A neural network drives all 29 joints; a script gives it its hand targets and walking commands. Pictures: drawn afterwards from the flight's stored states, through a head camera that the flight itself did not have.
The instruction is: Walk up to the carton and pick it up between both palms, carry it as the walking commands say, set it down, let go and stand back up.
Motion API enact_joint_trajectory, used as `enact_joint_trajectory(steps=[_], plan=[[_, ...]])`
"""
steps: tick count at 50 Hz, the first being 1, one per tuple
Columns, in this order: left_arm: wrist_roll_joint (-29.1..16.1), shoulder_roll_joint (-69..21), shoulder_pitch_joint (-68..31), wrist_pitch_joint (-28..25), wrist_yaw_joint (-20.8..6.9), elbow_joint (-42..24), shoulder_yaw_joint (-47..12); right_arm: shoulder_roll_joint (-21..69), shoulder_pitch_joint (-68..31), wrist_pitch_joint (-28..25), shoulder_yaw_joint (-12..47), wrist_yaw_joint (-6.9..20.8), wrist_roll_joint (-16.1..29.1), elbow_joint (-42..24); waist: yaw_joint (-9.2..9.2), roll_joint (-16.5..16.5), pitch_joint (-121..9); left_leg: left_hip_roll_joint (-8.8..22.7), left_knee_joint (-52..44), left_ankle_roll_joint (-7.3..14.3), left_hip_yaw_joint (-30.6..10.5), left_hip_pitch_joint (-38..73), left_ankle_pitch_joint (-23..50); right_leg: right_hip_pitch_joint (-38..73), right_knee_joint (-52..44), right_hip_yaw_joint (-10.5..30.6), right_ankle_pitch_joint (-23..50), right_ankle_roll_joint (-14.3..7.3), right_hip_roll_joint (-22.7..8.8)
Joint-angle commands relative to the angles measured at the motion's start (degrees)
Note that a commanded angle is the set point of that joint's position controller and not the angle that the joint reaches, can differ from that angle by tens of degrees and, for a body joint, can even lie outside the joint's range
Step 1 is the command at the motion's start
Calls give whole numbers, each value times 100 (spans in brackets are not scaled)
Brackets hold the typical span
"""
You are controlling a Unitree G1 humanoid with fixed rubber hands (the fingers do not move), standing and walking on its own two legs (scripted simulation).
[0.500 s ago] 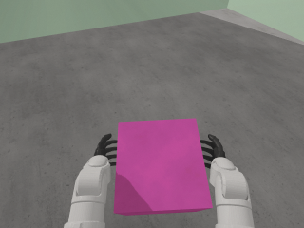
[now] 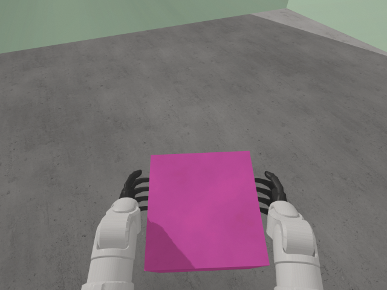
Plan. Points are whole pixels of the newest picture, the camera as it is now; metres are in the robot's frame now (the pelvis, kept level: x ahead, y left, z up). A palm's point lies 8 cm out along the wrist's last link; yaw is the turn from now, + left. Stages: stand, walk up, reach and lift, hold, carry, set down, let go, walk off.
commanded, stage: carry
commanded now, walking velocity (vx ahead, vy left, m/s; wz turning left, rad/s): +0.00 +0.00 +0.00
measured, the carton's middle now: (202, 215) +0.29 -0.01 -0.04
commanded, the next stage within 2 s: none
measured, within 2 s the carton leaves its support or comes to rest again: neither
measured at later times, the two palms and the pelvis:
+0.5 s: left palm (130, 204) +0.27 +0.15 +0.04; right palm (279, 209) +0.27 -0.16 +0.04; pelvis +0.00 +0.00 +0.00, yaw +0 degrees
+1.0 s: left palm (92, 248) +0.18 +0.20 +0.04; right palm (251, 227) +0.22 -0.09 +0.06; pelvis -0.08 +0.02 -0.03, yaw +10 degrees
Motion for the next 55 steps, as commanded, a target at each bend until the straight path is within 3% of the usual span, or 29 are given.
enact_joint_trajectory(steps=[1, 5, 6, 7, 8, 9, 10, 11, 13, 14, 15, 16, 17, 18, 27, 28, 29, 35, 37, 40, 42, 45, 48, 49, 50, 51, 52, 53, 55], plan=[[-1469, -4510, -2750, -378, -1347, -953, -2887, 4200, -2731, -314, 2959, 1262, 1479, -1043, 6, 88, -1916, 491, -163, 193, -319, 1238, 869, 139, -589, 501, 1367, -56, -698], [-1592, -4504, -2902, -328, -1366, -1228, -3016, 4310, -2619, -215, 3127, 1275, 1568, -1072, -7, -20, -1779, 491, -198, 175, -356, 1109, 724, 213, -645, 518, 1429, -79, -732], [-1206, -4417, -2731, -416, -1367, -401, -2597, 4142, -2588, -302, 2701, 1311, 1245, -363, 5, 7, -1643, 499, -189, 175, -333, 1120, 615, 100, -707, 534, 1399, -60, -734], [-1333, -4419, -2685, -417, -1349, -766, -2781, 4174, -2508, -301, 2883, 1297, 1366, -684, -9, -118, -1682, 499, -176, 167, -340, 1066, 549, 172, -719, 506, 1330, -61, -726], [-1082, -4262, -2581, -502, -1363, -196, -2468, 3984, -2331, -382, 2549, 1300, 1055, -116, -4, -106, -1679, 507, -149, 170, -330, 1093, 691, 134, -692, 482, 1412, -73, -708], [-1553, -4466, -2907, -465, -1358, -1221, -3034, 4188, -2692, -357, 3128, 1303, 1548, -1178, 0, -40, -1664, 504, -227, 164, -347, 1063, 636, 170, -660, 478, 1324, -72, -726], [-1257, -4380, -2675, -494, -1366, -495, -2671, 4064, -2469, -390, 2752, 1303, 1235, -488, 5, 0, -1667, 524, -252, 170, -355, 1091, 622, 144, -694, 483, 1229, -69, -710], [-1483, -4472, -2910, -519, -1359, -1024, -2880, 4169, -2790, -421, 3010, 1295, 1482, -1035, -3, -37, -1643, 520, -205, 167, -338, 1125, 695, 130, -708, 501, 1360, -70, -705], [-1326, -4456, -2847, -544, -1346, -721, -2701, 4147, -2633, -448, 2759, 1286, 1297, -657, 5, 77, -1639, 481, -168, 164, -292, 1100, 644, 157, -693, 522, 1415, -43, -732], [-1482, -4461, -3006, -530, -1338, -1087, -2885, 4210, -2686, -431, 2901, 1280, 1432, -875, -1, 98, -1673, 475, -174, 149, -316, 1113, 642, 115, -693, 533, 1417, -63, -728], [-1279, -4391, -2932, -588, -1332, -630, -2646, 4128, -2586, -473, 2675, 1282, 1243, -434, 6, 107, -1702, 510, -174, 148, -324, 1139, 657, 148, -719, 532, 1384, -45, -740], [-1479, -4440, -2817, -529, -1325, -1045, -2923, 4199, -2501, -430, 2982, 1283, 1457, -861, 2, 77, -1730, 494, -166, 169, -316, 1104, 642, 168, -677, 478, 1374, -54, -698], [-1307, -4363, -2735, -555, -1326, -683, -2733, 4116, -2368, -452, 2753, 1290, 1257, -458, 3, 124, -1748, 509, -163, 163, -323, 1168, 742, 170, -631, 487, 1378, -64, -702], [-1497, -4455, -2800, -506, -1316, -1113, -2991, 4178, -2593, -410, 3046, 1280, 1509, -1013, 7, 110, -1709, 511, -174, 161, -317, 1175, 804, 152, -654, 514, 1389, -53, -716], [-1299, -4308, -2586, -578, -1341, -652, -2708, 4027, -2507, -489, 2882, 1265, 1301, -697, 4, -80, -1669, 506, -130, 188, -299, 1092, 634, 177, -714, 517, 1416, -81, -721], [-2427, -4855, -3245, -203, -1299, -2949, -4023, 4570, -3069, -109, 4176, 1233, 2388, -2910, -2, -25, -1644, 527, -60, 157, -343, 939, 950, 217, -554, 469, 1689, -50, -786], [-3025, -5178, -3296, 271, -1300, -4008, -4766, 4863, -3316, 358, 4965, 1212, 3020, -4103, 1, -75, -1723, 527, 115, 156, -359, 791, 1266, 281, -356, 371, 1973, -4, -814], [-2594, -4876, -2274, 1843, -1395, -2221, -4158, 4658, -2001, 1963, 4184, 1393, 2640, -2062, 50, 168, -2320, 609, 767, 297, -416, 364, 2701, 727, 638, 235, 3579, -14, -1109], [-2695, -5140, -2558, 2005, -1513, -2128, -4046, 4885, -2329, 2157, 4188, 1496, 2662, -2053, 42, -224, -2222, 464, 802, 302, -301, 120, 2308, 797, 607, 174, 3897, -50, -1219], [-2904, -5707, -3527, 2100, -1553, -2314, -4059, 5388, -3430, 2288, 4269, 1621, 2969, -2315, 26, -237, -1564, 300, 760, 227, -233, -201, 1298, 193, 279, 226, 2751, -147, -1475], [-3004, -5917, -4126, 2165, -1558, -2561, -4047, 5626, -4097, 2339, 4308, 1649, 3108, -2537, 18, -485, -1191, 159, 978, 195, -234, -323, -249, -424, -407, 534, 662, -323, -1798], [-2961, -5994, -4242, 2266, -1521, -2379, -3952, 5615, -4337, 2448, 4260, 1642, 3113, -2431, 25, -1312, -843, -103, 2304, 112, -15, -283, -1537, -1306, -1147, 663, -287, -620, -2340], [-2977, -6119, -4525, 2293, -1470, -2405, -3968, 5792, -4070, 2504, 4027, 1714, 3123, -1896, -48, -341, -1341, 0, 1324, 124, -385, 344, -1009, -1134, 3, -145, -459, -188, -1760], [-2936, -6135, -4504, 2289, -1463, -2352, -3958, 5742, -4108, 2499, 3991, 1742, 3111, -1865, -97, 430, -1603, 223, 527, 194, -942, 851, -466, -1369, 959, -392, -526, 20, -1411], [-2875, -6072, -4434, 2306, -1440, -2289, -3911, 5714, -3958, 2512, 3949, 1781, 3145, -1695, -61, 2362, -1653, 1540, -856, 522, -2850, 1065, 1290, -1859, 2326, -853, -1370, 395, -478], [-2833, -6090, -4354, 2323, -1436, -2167, -3906, 5685, -3908, 2476, 3907, 1803, 3172, -1791, -68, 2428, -1792, 1811, -1467, 871, -3526, 982, 206, -1907, 3258, -130, -1814, 351, -18], [-2894, -6100, -4448, 2319, -1451, -2133, -3941, 5715, -3987, 2452, 3861, 1811, 3167, -1650, -43, 2053, -1695, 1773, -1575, 935, -3305, 664, -893, -1729, 3537, 139, -1635, 255, -220], [-2912, -6247, -4448, 2262, -1445, -1914, -3918, 5744, -4296, 2477, 3852, 1817, 3153, -1725, -44, 1098, -1805, 1368, -1794, 629, -2688, 544, -2079, -1384, 3457, 41, -1057, 266, -233], [-3132, -6399, -4579, 2210, -1473, -2057, -4101, 5721, -4132, 2401, 3618, 1758, 2958, -1805, -18, 1397, -2220, 949, -1845, 139, -1897, 728, -1601, -1027, 2908, -189, -910, 238, -69]])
